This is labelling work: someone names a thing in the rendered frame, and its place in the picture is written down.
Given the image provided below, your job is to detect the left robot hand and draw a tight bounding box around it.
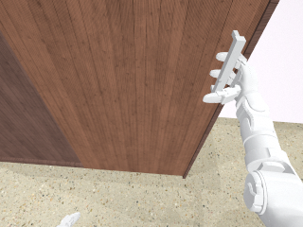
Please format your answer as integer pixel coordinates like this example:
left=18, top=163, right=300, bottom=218
left=56, top=212, right=80, bottom=227

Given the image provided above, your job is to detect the robot right forearm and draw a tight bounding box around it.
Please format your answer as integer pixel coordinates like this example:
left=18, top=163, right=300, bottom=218
left=235, top=91, right=303, bottom=184

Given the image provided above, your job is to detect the handle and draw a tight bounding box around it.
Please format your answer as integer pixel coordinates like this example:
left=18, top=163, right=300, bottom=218
left=210, top=30, right=246, bottom=94

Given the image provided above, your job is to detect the robot right upper arm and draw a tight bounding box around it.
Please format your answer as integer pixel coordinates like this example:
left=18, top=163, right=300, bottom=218
left=243, top=170, right=303, bottom=227

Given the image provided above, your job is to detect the right robot hand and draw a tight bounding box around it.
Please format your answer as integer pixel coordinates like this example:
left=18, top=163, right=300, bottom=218
left=203, top=52, right=258, bottom=105

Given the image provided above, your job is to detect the wardrobe door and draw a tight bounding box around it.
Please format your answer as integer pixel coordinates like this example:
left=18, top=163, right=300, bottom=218
left=0, top=0, right=269, bottom=176
left=0, top=30, right=81, bottom=163

